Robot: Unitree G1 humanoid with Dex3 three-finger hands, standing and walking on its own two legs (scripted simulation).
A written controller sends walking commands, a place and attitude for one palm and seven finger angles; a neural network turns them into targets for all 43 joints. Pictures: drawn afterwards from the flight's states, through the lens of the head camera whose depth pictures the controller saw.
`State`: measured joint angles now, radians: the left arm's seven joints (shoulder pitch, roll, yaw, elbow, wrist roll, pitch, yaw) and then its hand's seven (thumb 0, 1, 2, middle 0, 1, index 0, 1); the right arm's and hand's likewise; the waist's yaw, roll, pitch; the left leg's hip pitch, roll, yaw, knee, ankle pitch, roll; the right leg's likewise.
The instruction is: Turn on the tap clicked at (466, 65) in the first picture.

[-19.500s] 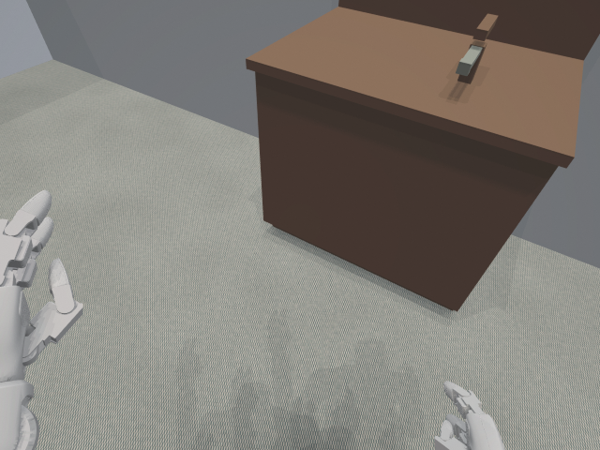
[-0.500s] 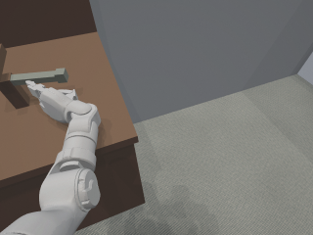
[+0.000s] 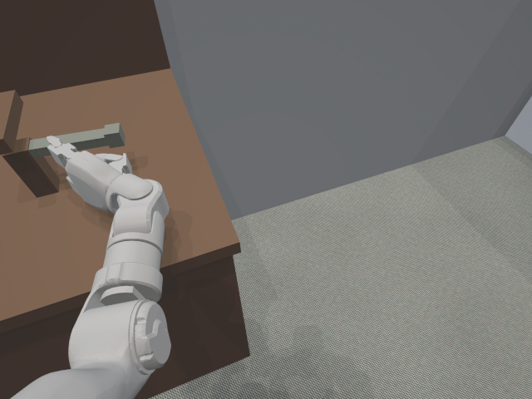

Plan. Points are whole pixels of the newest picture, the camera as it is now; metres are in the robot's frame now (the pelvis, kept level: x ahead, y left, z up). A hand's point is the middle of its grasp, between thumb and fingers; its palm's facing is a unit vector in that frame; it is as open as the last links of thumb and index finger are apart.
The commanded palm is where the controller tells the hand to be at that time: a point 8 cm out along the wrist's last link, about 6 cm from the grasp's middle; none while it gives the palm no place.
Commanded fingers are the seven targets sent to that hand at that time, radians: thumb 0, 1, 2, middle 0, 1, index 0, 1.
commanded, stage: lift the hand up off the lever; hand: left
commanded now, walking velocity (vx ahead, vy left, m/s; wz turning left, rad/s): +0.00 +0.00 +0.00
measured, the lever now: (114, 135) +0.51 +0.25 +0.14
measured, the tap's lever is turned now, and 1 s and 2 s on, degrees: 84 84 84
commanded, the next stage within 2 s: draw the hand back beside the body in 1.82 s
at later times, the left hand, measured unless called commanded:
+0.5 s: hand (124, 152) +0.44 +0.21 +0.16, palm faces +0.81 -0.58 -0.09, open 7.8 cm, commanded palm +0.38 +0.23 +0.17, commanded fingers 0.00 0.90 0.90 -0.15 -0.15 -0.15 -0.15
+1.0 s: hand (118, 149) +0.42 +0.20 +0.18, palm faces +0.81 -0.59 -0.07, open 7.8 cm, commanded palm +0.37 +0.23 +0.19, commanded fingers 0.00 0.90 0.90 -0.15 -0.15 -0.15 -0.15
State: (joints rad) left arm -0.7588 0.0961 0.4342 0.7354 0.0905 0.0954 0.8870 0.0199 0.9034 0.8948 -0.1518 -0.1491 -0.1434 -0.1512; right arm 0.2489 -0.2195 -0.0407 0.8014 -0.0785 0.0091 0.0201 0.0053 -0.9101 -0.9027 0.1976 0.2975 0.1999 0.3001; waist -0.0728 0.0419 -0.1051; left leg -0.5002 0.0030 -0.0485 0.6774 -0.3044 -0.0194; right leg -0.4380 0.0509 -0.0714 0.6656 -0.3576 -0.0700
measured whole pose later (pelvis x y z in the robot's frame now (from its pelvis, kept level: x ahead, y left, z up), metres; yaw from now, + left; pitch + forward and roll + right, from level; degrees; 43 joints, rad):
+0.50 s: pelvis +0.02 +0.00 +0.01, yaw +1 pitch +5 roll +0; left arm -0.71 0.03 0.33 0.57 0.05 0.25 0.87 0.02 0.90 0.89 -0.15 -0.15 -0.15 -0.15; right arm 0.17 -0.20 -0.03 0.79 -0.06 0.03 0.01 0.01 -0.91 -0.90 0.20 0.30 0.20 0.30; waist -0.01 0.05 -0.09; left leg -0.39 -0.01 -0.05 0.60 -0.30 -0.01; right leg -0.32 0.04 -0.07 0.60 -0.36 -0.06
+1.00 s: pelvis +0.01 +0.00 +0.01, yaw +1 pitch +2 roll +0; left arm -0.69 0.02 0.31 0.50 0.03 0.33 0.85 0.02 0.90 0.90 -0.15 -0.15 -0.15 -0.15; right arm 0.13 -0.22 -0.02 0.82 -0.04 0.02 -0.02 0.01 -0.91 -0.90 0.20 0.30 0.20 0.30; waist 0.01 0.05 -0.07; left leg -0.31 -0.01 -0.06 0.53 -0.25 -0.02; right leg -0.25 0.04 -0.08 0.54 -0.32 -0.07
